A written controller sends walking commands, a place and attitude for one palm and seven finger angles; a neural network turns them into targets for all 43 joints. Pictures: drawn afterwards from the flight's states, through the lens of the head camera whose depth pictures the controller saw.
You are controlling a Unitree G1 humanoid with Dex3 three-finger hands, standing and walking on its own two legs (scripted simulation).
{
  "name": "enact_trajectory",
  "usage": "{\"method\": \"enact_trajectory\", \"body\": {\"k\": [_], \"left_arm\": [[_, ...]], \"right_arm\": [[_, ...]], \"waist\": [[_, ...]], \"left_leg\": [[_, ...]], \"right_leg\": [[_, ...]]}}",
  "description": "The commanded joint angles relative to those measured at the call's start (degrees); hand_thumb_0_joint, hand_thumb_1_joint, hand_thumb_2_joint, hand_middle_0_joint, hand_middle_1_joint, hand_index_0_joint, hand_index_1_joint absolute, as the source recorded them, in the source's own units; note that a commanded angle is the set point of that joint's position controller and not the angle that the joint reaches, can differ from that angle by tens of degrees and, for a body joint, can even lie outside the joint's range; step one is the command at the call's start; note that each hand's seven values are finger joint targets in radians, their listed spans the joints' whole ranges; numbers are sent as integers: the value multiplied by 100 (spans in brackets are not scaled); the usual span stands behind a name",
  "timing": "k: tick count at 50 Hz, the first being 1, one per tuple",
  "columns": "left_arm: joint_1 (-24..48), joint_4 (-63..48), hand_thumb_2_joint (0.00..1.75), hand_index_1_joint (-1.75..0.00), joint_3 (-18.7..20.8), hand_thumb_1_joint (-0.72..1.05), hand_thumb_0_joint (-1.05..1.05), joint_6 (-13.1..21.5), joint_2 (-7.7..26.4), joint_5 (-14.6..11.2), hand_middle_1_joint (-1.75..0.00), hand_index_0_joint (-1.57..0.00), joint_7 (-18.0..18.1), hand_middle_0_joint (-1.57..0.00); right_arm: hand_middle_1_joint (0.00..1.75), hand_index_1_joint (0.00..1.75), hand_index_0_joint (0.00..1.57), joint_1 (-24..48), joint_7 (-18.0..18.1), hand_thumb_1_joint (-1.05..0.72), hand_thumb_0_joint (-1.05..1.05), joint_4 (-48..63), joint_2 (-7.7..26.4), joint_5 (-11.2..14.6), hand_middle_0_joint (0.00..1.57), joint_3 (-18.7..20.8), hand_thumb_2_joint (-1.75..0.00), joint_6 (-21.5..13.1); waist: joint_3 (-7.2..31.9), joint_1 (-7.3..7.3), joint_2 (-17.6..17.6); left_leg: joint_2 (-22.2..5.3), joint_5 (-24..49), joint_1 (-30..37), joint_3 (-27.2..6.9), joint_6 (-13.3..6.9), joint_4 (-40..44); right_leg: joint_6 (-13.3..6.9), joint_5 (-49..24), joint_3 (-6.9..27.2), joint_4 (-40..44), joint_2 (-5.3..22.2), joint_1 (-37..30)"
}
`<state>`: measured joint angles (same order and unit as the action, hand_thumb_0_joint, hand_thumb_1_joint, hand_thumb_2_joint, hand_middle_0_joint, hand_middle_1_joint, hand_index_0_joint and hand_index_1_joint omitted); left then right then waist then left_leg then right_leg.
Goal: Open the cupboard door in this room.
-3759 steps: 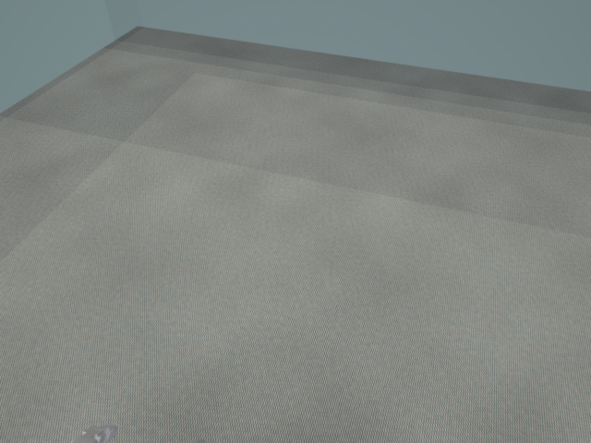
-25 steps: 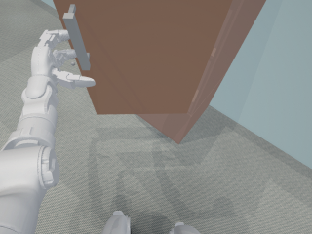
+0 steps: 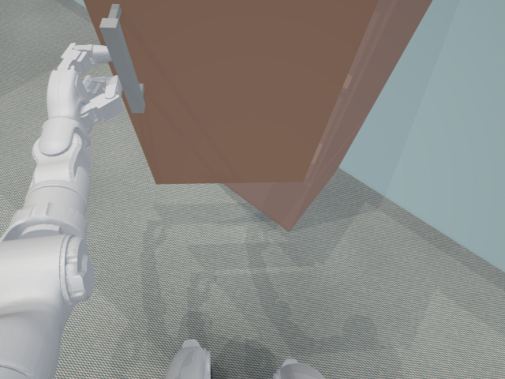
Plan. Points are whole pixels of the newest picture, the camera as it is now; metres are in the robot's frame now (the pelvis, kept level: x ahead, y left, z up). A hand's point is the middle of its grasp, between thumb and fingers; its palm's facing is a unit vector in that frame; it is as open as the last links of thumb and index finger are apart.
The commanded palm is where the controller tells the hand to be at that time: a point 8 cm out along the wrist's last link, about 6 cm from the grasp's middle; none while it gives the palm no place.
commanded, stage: close the thumb around the handle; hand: left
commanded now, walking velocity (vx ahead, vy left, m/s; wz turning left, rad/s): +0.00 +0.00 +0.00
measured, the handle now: (127, 63) +0.59 +0.18 +0.12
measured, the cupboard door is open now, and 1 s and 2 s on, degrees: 41 42 42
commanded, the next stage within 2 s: pull the door open along its arc in 0.06 s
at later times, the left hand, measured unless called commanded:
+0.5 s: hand (99, 128) +0.46 +0.20 +0.11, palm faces -0.02 -1.00 +0.00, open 4.9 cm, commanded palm +0.41 +0.25 +0.11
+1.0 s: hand (108, 276) +0.25 +0.16 +0.10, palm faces +0.08 -1.00 +0.04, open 4.9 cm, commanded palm +0.21 +0.20 +0.11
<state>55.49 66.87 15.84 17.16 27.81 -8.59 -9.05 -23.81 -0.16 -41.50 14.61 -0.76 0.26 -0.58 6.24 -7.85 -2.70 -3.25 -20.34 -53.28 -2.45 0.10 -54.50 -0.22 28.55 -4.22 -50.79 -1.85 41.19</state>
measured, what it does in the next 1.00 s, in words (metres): stands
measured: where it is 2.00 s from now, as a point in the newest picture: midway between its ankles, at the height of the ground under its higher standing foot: outside the picture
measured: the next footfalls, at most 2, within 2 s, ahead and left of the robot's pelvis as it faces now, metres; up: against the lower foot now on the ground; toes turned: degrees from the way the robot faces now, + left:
none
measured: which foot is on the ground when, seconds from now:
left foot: down 0.00-1.00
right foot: down 0.00-1.00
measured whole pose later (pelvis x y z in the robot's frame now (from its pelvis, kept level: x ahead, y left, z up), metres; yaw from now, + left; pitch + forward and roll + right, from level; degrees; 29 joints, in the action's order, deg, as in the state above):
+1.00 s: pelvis -0.01 -0.01 +0.02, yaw +1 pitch +5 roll -1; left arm -8.4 4.1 4.6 11.6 8.9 -14.0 -6.2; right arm -10.4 1.6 -30.1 12.5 1.9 -2.0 -4.1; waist 5.6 1.2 -3.0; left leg -1.7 -17.7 -34.3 -1.0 0.4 -46.7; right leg -0.4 27.2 -3.1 -46.0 -0.2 23.9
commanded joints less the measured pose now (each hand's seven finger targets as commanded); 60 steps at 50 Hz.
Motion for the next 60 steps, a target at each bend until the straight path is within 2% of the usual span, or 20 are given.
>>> {"method": "enact_trajectory", "body": {"k": [1, 8, 11, 17, 21, 26, 27, 31, 32, 36, 41, 43, 46, 50, 51, 53, 56, 57, 58, 60], "left_arm": [[3245, -1548, 90, -135, -374, 90, 0, 513, 167, 80, -135, -40, -356, -40], [3200, -1442, 90, -135, -347, 90, 0, 472, 230, 91, -135, -40, -372, -40], [2638, -1077, 90, -135, 711, 90, 0, 437, 1622, 163, -135, -40, -438, -40], [1303, -1837, 90, -135, 943, 90, 0, 472, 1649, -111, -135, -40, -888, -40], [70, -2437, 90, -135, 939, 90, 0, 331, 1405, -351, -135, -40, -958, -40], [-796, -3650, 90, -135, 695, 90, 0, 290, 978, -590, -135, -40, -934, -40], [-937, -3952, 90, -135, 754, 90, 0, 310, 979, -651, -135, -40, -930, -40], [-1717, -4668, 90, -135, 231, 90, 0, 277, 325, -808, -135, -40, -947, -40], [-1859, -4829, 90, -135, 303, 90, 0, 276, 372, -846, -135, -40, -915, -40], [-2631, -5524, 90, -135, -159, 90, 0, 191, -204, -912, -135, -40, -803, -40], [-3644, -6469, 90, -135, -473, 90, 0, 84, -590, -814, -135, -40, -520, -40], [-4285, -6936, 90, -135, -574, 90, 0, 4, -880, -795, -135, -40, -250, -40], [-5021, -7386, 90, -135, -632, 90, 0, -136, -1099, -671, -135, -40, 286, -40], [-6005, -8371, 90, -135, -1170, 90, 0, -231, -1542, -341, -135, -40, 685, -40], [-6188, -8455, 90, -135, -1151, 90, 0, -245, -1451, -291, -135, -40, 752, -40], [-6431, -8952, 90, -135, -1405, 90, 0, -208, -1633, -229, -135, -40, 795, -40], [-7425, -9227, 90, -135, -1227, 90, 0, -173, -1474, -226, -135, -40, 886, -40], [-7337, -9464, 90, -135, -1337, 90, 0, -131, -1603, -231, -135, -40, 916, -40], [-6698, -9532, 90, -135, -1463, 90, 0, -91, -1594, -173, -135, -40, 956, -40], [-6329, -9215, 84, -134, -1336, 76, 0, -35, -1507, -131, -134, -39, 1026, -39]], "right_arm": [[30, 30, 20, -889, 65, -90, 0, 246, 1026, 12, 20, 329, -90, -73], [30, 30, 20, -823, 70, -90, 0, 260, 1028, 31, 20, 316, -90, -53], [30, 30, 20, -850, 132, -90, 0, 319, 1170, 34, 20, 264, -90, 48], [30, 30, 20, -557, 150, -90, 0, 834, 1060, 138, 20, 259, -90, 214], [30, 30, 20, -302, 160, -90, 0, 1125, 998, 226, 20, 255, -90, 289], [30, 30, 20, 71, 205, -90, 0, 1314, 913, 313, 20, 261, -90, 238], [30, 30, 20, 157, 213, -90, 0, 1351, 902, 327, 20, 277, -90, 196], [30, 30, 20, 495, 244, -90, 0, 1451, 801, 358, 20, 231, -90, 34], [30, 30, 20, 580, 258, -90, 0, 1449, 806, 359, 20, 232, -90, -12], [30, 30, 20, 906, 277, -90, 0, 1591, 738, 363, 20, 181, -90, -212], [30, 30, 20, 1277, 278, -90, 0, 1766, 642, 350, 20, 125, -90, -434], [30, 30, 20, 1458, 249, -90, 0, 1860, 547, 337, 20, 85, -90, -515], [30, 30, 20, 1582, 231, -90, 0, 1879, 505, 297, 20, 40, -90, -585], [30, 30, 20, 1690, 193, -90, 0, 2005, 405, 244, 20, 2, -90, -644], [30, 30, 20, 1666, 209, -90, 0, 1997, 433, 229, 20, -5, -90, -648], [30, 30, 20, 1742, 222, -90, 0, 2051, 375, 209, 20, -16, -90, -710], [30, 30, 20, 1670, 246, -90, 0, 2076, 375, 166, 20, -25, -90, -777], [30, 30, 20, 1750, 252, -90, 0, 2114, 337, 177, 20, -34, -90, -799], [30, 30, 20, 1716, 282, -90, 0, 2059, 363, 148, 20, -54, -90, -828], [30, 30, 20, 1710, 349, -90, 0, 1908, 361, 114, 20, -46, -90, -888]], "waist": [[2591, -498, -822], [2527, -510, -701], [2556, -211, -636], [2941, 133, -493], [2580, 336, -242], [2203, 367, -212], [2327, 414, -327], [1808, 389, -397], [1812, 445, -410], [1467, 487, -148], [1214, 610, -133], [1135, 762, -282], [851, 806, 97], [687, 761, -96], [517, 705, 143], [528, 686, -94], [455, 757, 168], [383, 754, -6], [283, 576, 30], [124, 536, 131]], "left_leg": [[130, 2096, 3787, -269, -149, 299], [139, 2016, 3647, -244, -154, 293], [162, 2020, 3245, -166, -189, 305], [163, 2558, 3386, 49, -202, 374], [217, 2359, 3163, 187, -239, 540], [224, 2200, 3335, 227, -245, 732], [223, 2191, 3487, 234, -225, 777], [230, 1886, 3582, 212, -220, 891], [223, 1812, 3634, 168, -188, 956], [253, 1352, 3568, 115, -186, 1116], [266, 1012, 3592, 75, -149, 1280], [253, 947, 3621, 64, -100, 1392], [262, 622, 3412, 67, -113, 1490], [257, 431, 3403, 98, -102, 1545], [248, 300, 3264, 66, -119, 1537], [269, 241, 3315, 99, -117, 1487], [272, 244, 3145, 72, -124, 1421], [298, 191, 3096, 104, -119, 1372], [310, 30, 3054, 57, -127, 1310], [319, -278, 2895, 31, -114, 1201]], "right_leg": [[-105, -2125, 62, 662, -320, 716], [-77, -2177, 85, 664, -302, 685], [-94, -2301, 180, 622, -274, 290], [-35, -3095, 181, 572, -285, -473], [-32, -3204, 173, 693, -285, -914], [-18, -3163, 175, 848, -267, -1036], [4, -3172, 191, 864, -254, -1026], [-13, -2776, 141, 974, -246, -894], [-14, -2689, 129, 988, -230, -883], [-22, -2218, 74, 1076, -201, -921], [-33, -1831, 45, 1139, -144, -975], [-47, -1710, -14, 1141, -122, -1047], [-27, -1375, -21, 1277, -113, -1123], [-28, -1157, -25, 1317, -60, -1108], [-18, -1029, -1, 1377, -58, -1111], [-20, -947, 37, 1377, -28, -1053], [-9, -924, 44, 1358, -41, -1093], [-7, -863, 85, 1362, -12, -1019], [15, -703, 111, 1354, 10, -830], [24, -262, 238, 1421, 36, -613]]}}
